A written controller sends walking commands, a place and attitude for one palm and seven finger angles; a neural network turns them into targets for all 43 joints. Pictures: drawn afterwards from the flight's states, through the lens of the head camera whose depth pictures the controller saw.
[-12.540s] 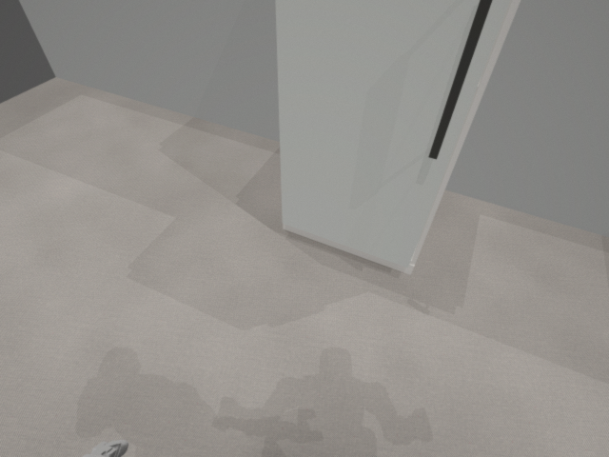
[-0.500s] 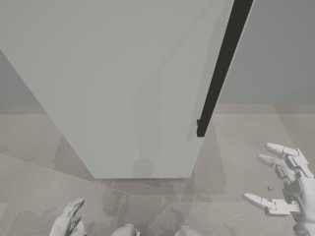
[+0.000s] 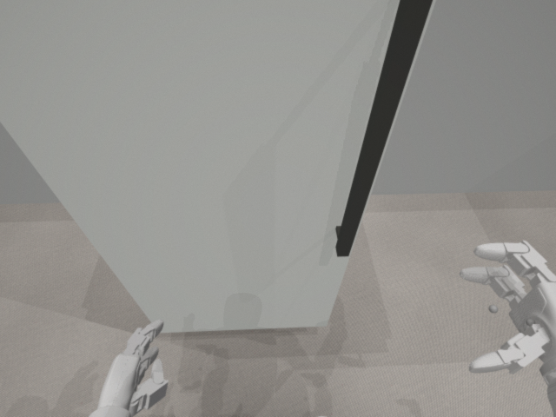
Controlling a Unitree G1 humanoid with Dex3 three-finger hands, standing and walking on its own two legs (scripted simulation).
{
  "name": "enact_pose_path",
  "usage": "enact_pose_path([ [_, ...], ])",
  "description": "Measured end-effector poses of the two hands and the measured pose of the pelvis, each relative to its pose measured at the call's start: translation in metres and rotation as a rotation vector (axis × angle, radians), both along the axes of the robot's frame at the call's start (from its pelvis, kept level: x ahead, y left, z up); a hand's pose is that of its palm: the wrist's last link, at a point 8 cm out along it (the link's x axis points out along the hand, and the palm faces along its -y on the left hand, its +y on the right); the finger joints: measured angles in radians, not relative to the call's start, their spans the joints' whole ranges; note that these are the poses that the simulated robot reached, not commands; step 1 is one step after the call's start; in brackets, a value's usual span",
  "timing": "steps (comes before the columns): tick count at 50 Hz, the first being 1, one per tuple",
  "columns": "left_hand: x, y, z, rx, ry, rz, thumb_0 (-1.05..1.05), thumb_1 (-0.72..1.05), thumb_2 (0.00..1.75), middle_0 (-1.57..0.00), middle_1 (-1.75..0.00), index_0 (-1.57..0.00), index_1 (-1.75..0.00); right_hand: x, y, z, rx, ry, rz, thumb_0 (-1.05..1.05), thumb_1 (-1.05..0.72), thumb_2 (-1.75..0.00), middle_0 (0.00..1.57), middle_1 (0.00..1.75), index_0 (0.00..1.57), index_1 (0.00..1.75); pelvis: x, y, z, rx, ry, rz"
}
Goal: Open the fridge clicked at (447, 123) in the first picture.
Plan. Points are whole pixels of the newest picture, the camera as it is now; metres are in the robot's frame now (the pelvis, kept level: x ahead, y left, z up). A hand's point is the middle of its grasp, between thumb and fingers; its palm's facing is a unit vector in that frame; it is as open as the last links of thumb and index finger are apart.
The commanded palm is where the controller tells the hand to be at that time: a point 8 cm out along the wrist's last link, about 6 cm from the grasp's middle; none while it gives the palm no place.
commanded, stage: raise the hand to about handle height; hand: right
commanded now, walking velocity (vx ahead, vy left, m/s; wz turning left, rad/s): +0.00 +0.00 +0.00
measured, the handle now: (363, 157) +0.46 -0.11 +0.14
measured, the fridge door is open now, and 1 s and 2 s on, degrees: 0 0 0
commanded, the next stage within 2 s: move the hooked fingers beside the handle in 0.62 s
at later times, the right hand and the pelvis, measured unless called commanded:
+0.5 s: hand (502, 290) +0.27 -0.27 +0.09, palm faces +0.00 +1.00 -0.04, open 13.9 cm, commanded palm +0.24 -0.31 +0.09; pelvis +0.00 +0.00 +0.00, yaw +1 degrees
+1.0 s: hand (480, 274) +0.29 -0.25 +0.09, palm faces -0.06 +1.00 -0.03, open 14.0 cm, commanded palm +0.27 -0.30 +0.09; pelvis -0.01 +0.00 +0.00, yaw +0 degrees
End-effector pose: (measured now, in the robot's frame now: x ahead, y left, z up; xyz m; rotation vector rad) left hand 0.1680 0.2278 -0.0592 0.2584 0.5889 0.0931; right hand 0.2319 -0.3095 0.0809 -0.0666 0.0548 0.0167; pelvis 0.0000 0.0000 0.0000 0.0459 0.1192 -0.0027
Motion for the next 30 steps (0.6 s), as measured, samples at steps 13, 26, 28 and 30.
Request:
enact_pose_path([
  [13, -0.025, 0.024, -0.001, 0.034, 0.059, 0.060, 0.01, 0.90, 0.90, -0.20, -0.30, -0.21, -0.30, 0.024, -0.016, 0.007, 0.030, 0.031, 0.027, -0.01, 0.50, -0.30, 0.29, 1.20, 0.30, 1.20, 0.000, 0.002, 0.005, -0.006, 0.001, 0.009],
  [26, -0.026, 0.024, 0.004, 0.043, 0.048, 0.060, 0.01, 0.90, 0.90, -0.20, -0.30, -0.21, -0.30, 0.020, -0.015, 0.006, 0.025, -0.016, -0.012, -0.01, 0.50, -0.30, 0.30, 1.20, 0.30, 1.20, -0.002, 0.002, 0.005, -0.006, -0.005, 0.013],
  [28, -0.024, 0.021, 0.004, 0.035, 0.040, 0.058, 0.01, 0.90, 0.90, -0.20, -0.30, -0.21, -0.30, 0.018, -0.013, 0.007, 0.016, -0.007, 0.001, -0.01, 0.50, -0.30, 0.30, 1.20, 0.30, 1.20, -0.002, 0.001, 0.005, -0.005, -0.005, 0.012],
  [30, -0.022, 0.018, 0.003, 0.030, 0.033, 0.052, 0.01, 0.90, 0.90, -0.20, -0.30, -0.21, -0.30, 0.017, -0.011, 0.010, 0.009, -0.014, 0.013, -0.01, 0.50, -0.30, 0.30, 1.20, 0.30, 1.20, -0.001, 0.000, 0.005, -0.005, -0.006, 0.012],
])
